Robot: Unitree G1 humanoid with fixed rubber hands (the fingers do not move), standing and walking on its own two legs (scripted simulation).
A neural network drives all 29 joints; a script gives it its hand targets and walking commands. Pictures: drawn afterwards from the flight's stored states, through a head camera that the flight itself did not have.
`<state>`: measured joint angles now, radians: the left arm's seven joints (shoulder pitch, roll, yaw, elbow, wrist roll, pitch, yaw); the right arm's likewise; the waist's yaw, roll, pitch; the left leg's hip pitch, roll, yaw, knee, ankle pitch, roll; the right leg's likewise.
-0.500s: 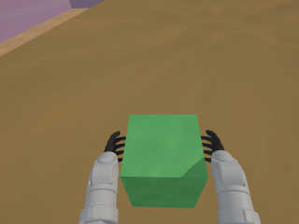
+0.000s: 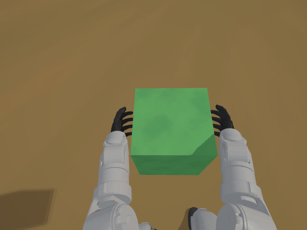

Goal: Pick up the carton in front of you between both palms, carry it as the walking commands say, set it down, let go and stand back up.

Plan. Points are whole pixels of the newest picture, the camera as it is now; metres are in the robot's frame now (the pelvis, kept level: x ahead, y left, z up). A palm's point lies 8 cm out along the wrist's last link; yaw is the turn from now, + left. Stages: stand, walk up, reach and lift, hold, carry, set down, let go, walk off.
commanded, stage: set down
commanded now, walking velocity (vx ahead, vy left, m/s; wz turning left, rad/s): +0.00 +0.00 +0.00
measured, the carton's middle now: (169, 135) +0.39 -0.02 -0.10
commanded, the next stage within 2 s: none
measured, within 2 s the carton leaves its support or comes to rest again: neither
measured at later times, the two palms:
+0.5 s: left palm (133, 141) +0.42 +0.12 -0.18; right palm (213, 140) +0.40 -0.18 -0.19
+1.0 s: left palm (144, 141) +0.48 +0.10 -0.33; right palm (210, 148) +0.43 -0.19 -0.35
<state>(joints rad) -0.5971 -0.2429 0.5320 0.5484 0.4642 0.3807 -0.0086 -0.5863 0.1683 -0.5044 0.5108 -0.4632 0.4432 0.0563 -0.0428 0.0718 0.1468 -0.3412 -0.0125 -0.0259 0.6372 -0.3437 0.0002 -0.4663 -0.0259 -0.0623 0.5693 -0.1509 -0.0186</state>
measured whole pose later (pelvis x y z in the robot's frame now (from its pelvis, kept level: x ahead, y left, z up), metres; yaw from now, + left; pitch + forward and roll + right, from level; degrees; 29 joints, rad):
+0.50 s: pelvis -0.03 +0.00 -0.11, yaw +3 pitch +37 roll +1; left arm -0.83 -0.15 0.48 0.54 0.26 0.24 0.05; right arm -0.82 0.10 -0.54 0.50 -0.33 0.28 0.03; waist -0.07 0.07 -0.07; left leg -1.38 -0.07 -0.04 1.21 -0.48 -0.01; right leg -1.49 -0.03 0.02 1.12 -0.26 0.01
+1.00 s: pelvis -0.06 -0.01 -0.24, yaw +5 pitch +48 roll +3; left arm -1.19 0.05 0.42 0.76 0.22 0.31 0.03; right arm -1.06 0.04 -0.53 0.53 -0.28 0.38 -0.07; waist -0.09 0.09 -0.08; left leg -1.92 -0.08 -0.02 1.68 -0.60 -0.03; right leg -2.06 -0.03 0.04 1.57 -0.35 0.01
